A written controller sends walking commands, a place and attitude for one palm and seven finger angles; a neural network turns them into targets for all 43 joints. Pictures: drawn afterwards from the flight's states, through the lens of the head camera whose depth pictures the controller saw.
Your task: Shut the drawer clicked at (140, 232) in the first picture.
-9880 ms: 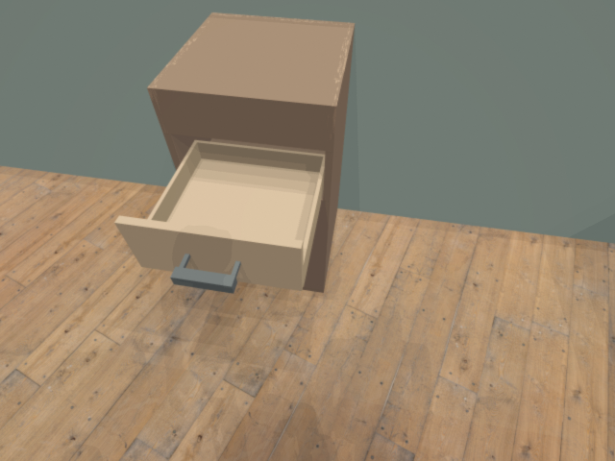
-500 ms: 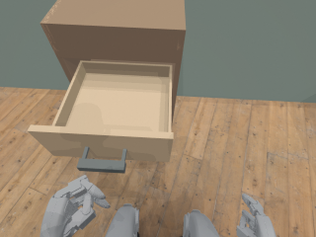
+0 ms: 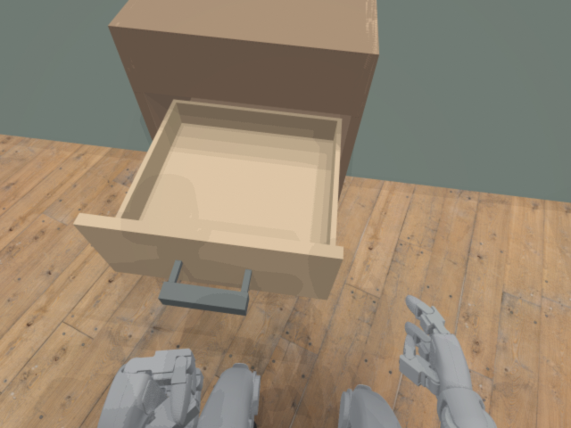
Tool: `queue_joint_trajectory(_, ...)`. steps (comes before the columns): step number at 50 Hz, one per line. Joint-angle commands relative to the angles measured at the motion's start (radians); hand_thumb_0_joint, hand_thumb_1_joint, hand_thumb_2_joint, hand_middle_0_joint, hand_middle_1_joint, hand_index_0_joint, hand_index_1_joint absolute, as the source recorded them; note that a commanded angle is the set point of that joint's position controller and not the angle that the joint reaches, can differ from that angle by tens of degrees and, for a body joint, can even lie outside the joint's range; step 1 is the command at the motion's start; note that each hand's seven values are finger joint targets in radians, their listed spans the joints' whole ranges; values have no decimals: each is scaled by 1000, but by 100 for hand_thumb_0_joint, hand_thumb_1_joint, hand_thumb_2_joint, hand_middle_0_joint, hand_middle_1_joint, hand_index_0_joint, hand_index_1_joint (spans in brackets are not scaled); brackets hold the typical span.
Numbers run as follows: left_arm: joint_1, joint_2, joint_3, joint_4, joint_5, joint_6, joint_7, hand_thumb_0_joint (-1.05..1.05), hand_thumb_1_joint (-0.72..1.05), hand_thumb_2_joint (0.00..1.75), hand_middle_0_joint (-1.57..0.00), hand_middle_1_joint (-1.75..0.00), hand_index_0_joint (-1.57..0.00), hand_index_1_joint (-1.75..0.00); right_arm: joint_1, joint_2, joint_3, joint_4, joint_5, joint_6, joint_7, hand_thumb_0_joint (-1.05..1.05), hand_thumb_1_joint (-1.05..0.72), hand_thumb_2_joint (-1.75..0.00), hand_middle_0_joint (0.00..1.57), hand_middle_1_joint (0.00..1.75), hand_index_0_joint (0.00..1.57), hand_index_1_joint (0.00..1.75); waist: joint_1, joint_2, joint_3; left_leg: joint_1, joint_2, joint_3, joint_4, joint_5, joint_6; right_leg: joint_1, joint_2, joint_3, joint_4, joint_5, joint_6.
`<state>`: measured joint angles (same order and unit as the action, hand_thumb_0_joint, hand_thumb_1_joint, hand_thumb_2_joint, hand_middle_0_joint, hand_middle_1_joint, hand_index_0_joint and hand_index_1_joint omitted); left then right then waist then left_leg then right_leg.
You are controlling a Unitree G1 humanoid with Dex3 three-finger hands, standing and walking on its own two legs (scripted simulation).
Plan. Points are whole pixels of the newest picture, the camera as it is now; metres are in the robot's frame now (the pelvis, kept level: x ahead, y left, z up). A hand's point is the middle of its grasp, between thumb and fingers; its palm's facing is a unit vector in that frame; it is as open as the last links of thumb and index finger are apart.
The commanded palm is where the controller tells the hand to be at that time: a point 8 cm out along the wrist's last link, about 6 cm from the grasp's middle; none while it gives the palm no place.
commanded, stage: raise the hand and make a fist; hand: left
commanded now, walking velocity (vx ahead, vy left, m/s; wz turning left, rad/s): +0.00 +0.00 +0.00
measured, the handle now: (208, 284) +0.32 +0.16 -0.05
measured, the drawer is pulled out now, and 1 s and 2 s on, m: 0.30 0.30 0.30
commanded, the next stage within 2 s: bring the fist close to the handle in 0.46 s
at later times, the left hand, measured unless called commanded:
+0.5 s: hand (200, 410) +0.15 +0.11 +0.06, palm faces -0.02 -1.00 +0.01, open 3.3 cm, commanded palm +0.10 +0.17 +0.05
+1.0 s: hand (212, 386) +0.18 +0.11 +0.01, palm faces -0.04 -1.00 +0.00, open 3.3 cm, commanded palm +0.15 +0.17 +0.01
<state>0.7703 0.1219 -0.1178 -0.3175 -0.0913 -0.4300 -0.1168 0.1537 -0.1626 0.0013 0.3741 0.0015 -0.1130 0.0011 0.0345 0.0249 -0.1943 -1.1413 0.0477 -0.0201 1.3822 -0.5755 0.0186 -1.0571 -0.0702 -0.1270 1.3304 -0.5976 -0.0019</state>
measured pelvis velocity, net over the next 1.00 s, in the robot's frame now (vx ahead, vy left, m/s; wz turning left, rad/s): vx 0.00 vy -0.02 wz -0.01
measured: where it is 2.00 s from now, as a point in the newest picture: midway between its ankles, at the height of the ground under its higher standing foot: outside the picture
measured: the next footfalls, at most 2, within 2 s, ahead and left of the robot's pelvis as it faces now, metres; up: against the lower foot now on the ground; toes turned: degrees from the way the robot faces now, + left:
none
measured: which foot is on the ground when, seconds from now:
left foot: down 0.00-1.00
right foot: down 0.00-1.00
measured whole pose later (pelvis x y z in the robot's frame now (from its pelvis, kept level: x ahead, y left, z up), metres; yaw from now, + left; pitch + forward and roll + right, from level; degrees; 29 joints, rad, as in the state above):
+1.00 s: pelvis +0.00 -0.02 -0.03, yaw -1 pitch +23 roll -3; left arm 0.65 0.14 -0.06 -0.19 -0.12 -0.51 -0.13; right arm 0.15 -0.19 -0.03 0.44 0.00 -0.12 -0.01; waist 0.00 0.02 -0.22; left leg -1.28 0.06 -0.03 1.49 -0.61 -0.01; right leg -1.20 -0.06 -0.13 1.46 -0.64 -0.03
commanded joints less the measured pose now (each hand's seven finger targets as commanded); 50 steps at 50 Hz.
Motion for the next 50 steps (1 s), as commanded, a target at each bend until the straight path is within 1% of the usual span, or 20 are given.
queue_joint_trajectory(1, 128, 38, 16, -208, -8, -75, -7, 0, 90, 90, -140, -160, -140, -160, -54, -130, -80, -154, 6, -46, -10, 0, -90, -90, 20, 30, 20, 30, -12, -7, -182, 184, -40, -43, -227, 199, 12, 107, 75, 37, -169, 139, -38)
queue_joint_trajectory(2, 122, 30, 5, -215, -9, -80, -10, 0, 90, 90, -140, -160, -140, -160, -46, -131, -79, -155, 7, -46, -8, 0, -90, -90, 20, 30, 20, 30, -23, -13, -184, 185, -42, -42, -221, 204, 13, 110, 73, 37, -168, 149, -37)
queue_joint_trajectory(4, 150, 29, 7, -236, -12, -90, -14, 0, 90, 90, -140, -160, -140, -160, -47, -132, -84, -157, 7, -50, -6, 0, -90, -90, 20, 30, 20, 30, -13, 5, -212, 195, -41, -39, -217, 218, 12, 111, 71, 36, -157, 155, -38)
queue_joint_trajectory(6, 168, 45, 22, -231, -11, -90, -11, 0, 90, 90, -140, -160, -140, -160, -55, -128, -88, -154, 10, -49, -6, 0, -90, -90, 20, 30, 20, 30, -7, -9, -209, 180, -41, -39, -211, 229, 13, 119, 72, 42, -157, 165, -39)
queue_joint_trajectory(10, 145, 46, 26, -235, -20, -100, -13, 0, 90, 90, -140, -160, -140, -160, -47, -131, -90, -154, 12, -48, -11, 0, -90, -90, 20, 30, 20, 30, -22, -22, -192, 155, -45, -36, -203, 186, 15, 108, 70, 47, -167, 130, -36)
queue_joint_trajectory(11, 158, 56, 44, -222, -20, -99, -10, 0, 90, 90, -140, -160, -140, -160, -54, -127, -94, -150, 13, -46, -15, 0, -90, -90, 20, 30, 20, 30, -13, -33, -189, 144, -43, -34, -201, 186, 15, 116, 72, 55, -172, 128, -37)
queue_joint_trajectory(14, 163, 40, 27, -240, -24, -107, -14, 0, 90, 90, -140, -160, -140, -160, -47, -132, -92, -159, 13, -49, -12, 0, -90, -90, 20, 30, 20, 30, -17, 0, -205, 154, -47, -29, -202, 176, 16, 111, 69, 52, -169, 114, -38)
queue_joint_trajectory(15, 156, 42, 29, -236, -28, -108, -14, 0, 90, 90, -140, -160, -140, -160, -45, -132, -93, -155, 15, -51, -13, 0, -90, -90, 20, 30, 20, 30, -20, -18, -202, 152, -46, -30, -200, 174, 17, 112, 69, 54, -173, 111, -37)
queue_joint_trajectory(20, 164, 39, 19, -231, -21, -105, -9, 0, 90, 90, -140, -160, -140, -160, -45, -134, -92, -159, 16, -51, -14, 0, -90, -90, 20, 30, 20, 30, -21, -7, -189, 148, -46, -27, -204, 157, 17, 108, 68, 57, -181, 90, -38)
queue_joint_trajectory(23, 148, 52, 37, -208, -20, -97, -2, 0, 90, 90, -140, -160, -140, -160, -46, -130, -91, -157, 18, -43, -18, 0, -90, -90, 20, 30, 20, 30, -28, -36, -159, 128, -46, -26, -203, 132, 15, 110, 69, 68, -199, 64, -36)
queue_joint_trajectory(25, 142, 50, 36, -211, -21, -100, -1, 0, 90, 90, -140, -160, -140, -160, -48, -129, -89, -160, 17, -42, -19, 0, -90, -90, 20, 30, 20, 30, -26, -16, -158, 123, -47, -21, -203, 116, 15, 109, 66, 74, -205, 43, -36)
queue_joint_trajectory(26, 144, 68, 57, -197, -18, -97, 5, 0, 90, 90, -140, -160, -140, -160, -49, -126, -91, -154, 19, -38, -23, 0, -90, -90, 20, 30, 20, 30, -21, -34, -160, 122, -45, -22, -204, 120, 15, 113, 70, 75, -208, 45, -37)
queue_joint_trajectory(28, 154, 51, 46, -199, -20, -101, 1, 0, 90, 90, -140, -160, -140, -160, -44, -125, -89, -157, 18, -38, -20, 0, -90, -90, 20, 30, 20, 30, -21, -13, -167, 132, -47, -18, -204, 135, 14, 123, 68, 74, -205, 64, -38)
queue_joint_trajectory(29, 140, 42, 42, -180, -24, -106, 0, 0, 90, 90, -140, -160, -140, -160, -46, -125, -89, -153, 18, -40, -21, 0, -90, -90, 20, 30, 20, 30, -29, -40, -161, 125, -47, -18, -194, 136, 15, 116, 68, 77, -207, 71, -35)
queue_joint_trajectory(31, 84, 45, 40, -146, -20, -120, -1, 0, 90, 90, -140, -160, -140, -160, -53, -129, -85, -141, 15, -45, -24, 0, -90, -90, 20, 30, 20, 30, -39, -45, -138, 96, -46, -21, -173, 122, 16, 88, 69, 84, -201, 51, -35)
queue_joint_trajectory(35, 53, 49, 54, -108, -27, -162, -15, 0, 90, 90, -140, -160, -140, -160, -54, -133, -86, -123, 9, -59, -22, 0, -90, -90, 20, 30, 20, 30, -38, -36, -176, 75, -48, -16, -134, 136, 14, 75, 66, 96, -173, 67, -37)
queue_joint_trajectory(36, 53, 65, 75, -93, -25, -165, -14, 0, 90, 90, -140, -160, -140, -160, -57, -132, -88, -114, 10, -59, -23, 0, -90, -90, 20, 30, 20, 30, -31, -36, -178, 71, -46, -16, -130, 144, 13, 73, 68, 96, -166, 76, -38)
queue_joint_trajectory(40, -3, 60, 73, -100, -33, -174, -19, 0, 90, 90, -140, -160, -140, -160, -56, -139, -84, -115, 7, -62, -21, 0, -90, -90, 20, 30, 20, 30, -36, -17, -212, 62, -47, -14, -112, 135, 14, 55, 66, 104, -151, 61, -39)
queue_joint_trajectory(45, -28, 50, 73, -84, -39, -161, -23, 0, 90, 90, -140, -160, -140, -160, -58, -145, -87, -107, 7, -60, -18, 0, -90, -90, 20, 30, 20, 30, -37, -6, -242, 67, -46, -16, -100, 168, 14, 41, 68, 92, -123, 110, -37)
queue_joint_trajectory(50, -72, 58, 87, -39, -35, -145, -15, 0, 90, 90, -140, -160, -140, -160, -59, -150, -85, -94, 5, -54, -19, 0, -90, -90, 20, 30, 20, 30, -45, -36, -250, 33, -45, -20, -75, 157, 12, 17, 68, 95, -108, 102, -34)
